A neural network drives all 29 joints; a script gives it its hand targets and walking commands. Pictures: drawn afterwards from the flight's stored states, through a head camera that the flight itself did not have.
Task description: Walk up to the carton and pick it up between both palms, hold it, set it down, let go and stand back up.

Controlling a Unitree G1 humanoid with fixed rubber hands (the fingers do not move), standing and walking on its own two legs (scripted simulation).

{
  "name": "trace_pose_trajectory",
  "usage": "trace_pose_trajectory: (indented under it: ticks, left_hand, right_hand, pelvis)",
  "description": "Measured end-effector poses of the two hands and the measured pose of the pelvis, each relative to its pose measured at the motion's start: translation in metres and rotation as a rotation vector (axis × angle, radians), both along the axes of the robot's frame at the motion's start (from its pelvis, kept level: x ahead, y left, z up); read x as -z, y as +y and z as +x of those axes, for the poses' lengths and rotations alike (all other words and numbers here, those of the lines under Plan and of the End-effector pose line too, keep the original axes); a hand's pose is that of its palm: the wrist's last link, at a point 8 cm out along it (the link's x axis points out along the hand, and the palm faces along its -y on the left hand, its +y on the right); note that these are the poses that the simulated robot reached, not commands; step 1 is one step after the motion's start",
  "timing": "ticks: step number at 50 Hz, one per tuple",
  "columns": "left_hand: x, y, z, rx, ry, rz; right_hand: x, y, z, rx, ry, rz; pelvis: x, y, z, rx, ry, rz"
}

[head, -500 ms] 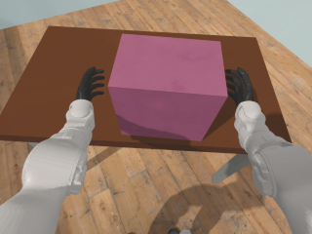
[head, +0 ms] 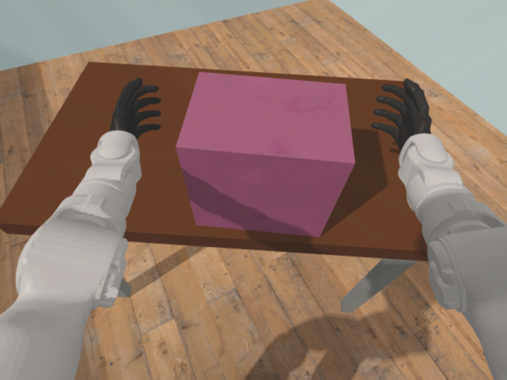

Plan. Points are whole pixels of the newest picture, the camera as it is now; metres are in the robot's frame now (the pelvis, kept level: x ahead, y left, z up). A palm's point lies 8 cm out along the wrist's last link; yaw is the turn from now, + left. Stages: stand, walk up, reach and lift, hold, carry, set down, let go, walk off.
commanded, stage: set down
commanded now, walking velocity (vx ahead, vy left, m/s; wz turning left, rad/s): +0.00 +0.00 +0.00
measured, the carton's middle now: (264, 160) +0.51 -0.05 +0.01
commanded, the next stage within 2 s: none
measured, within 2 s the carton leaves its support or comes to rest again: neither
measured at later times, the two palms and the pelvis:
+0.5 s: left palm (102, 130) +0.47 +0.19 +0.14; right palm (421, 130) +0.44 -0.25 +0.15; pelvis +0.01 +0.01 +0.03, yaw +0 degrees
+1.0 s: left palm (104, 193) +0.40 +0.19 +0.09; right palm (410, 194) +0.37 -0.24 +0.09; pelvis +0.01 +0.01 +0.03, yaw +1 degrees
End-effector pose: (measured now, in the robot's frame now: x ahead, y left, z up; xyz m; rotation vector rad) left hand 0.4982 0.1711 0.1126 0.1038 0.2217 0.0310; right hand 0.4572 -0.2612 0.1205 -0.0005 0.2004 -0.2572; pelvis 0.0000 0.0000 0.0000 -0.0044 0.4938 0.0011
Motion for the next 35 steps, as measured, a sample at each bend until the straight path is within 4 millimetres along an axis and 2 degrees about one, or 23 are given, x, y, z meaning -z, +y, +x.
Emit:
trace_pose_trajectory:
  ticks: [8,17,22,26,35]
  left_hand:
    - [-0.034,0.013,0.006,-0.006,-0.017,-0.015]
    - [-0.044,0.019,-0.001,0.022,-0.001,0.003]
    - [-0.038,0.019,-0.015,0.036,0.019,0.012]
    - [-0.027,0.02,-0.031,0.042,0.026,0.0]
    - [-0.001,0.016,-0.059,0.037,0.024,-0.027]
  right_hand:
    - [-0.031,0.006,0.007,-0.011,0.005,-0.011]
    - [-0.044,0.011,0.002,-0.008,0.0,0.004]
    - [-0.037,0.008,-0.01,-0.01,0.015,0.001]
    - [-0.024,0.008,-0.024,-0.023,0.03,-0.006]
    - [0.006,0.022,-0.052,-0.053,0.049,0.019]
  pelvis:
    - [-0.013,-0.001,0.01,-0.009,-0.064,0.0]
    - [-0.025,0.004,0.017,-0.014,-0.141,-0.014]
    - [-0.029,0.007,0.016,-0.012,-0.19,-0.016]
    - [-0.031,0.009,0.014,-0.009,-0.225,-0.013]
    - [-0.031,0.009,0.005,-0.013,-0.247,-0.006]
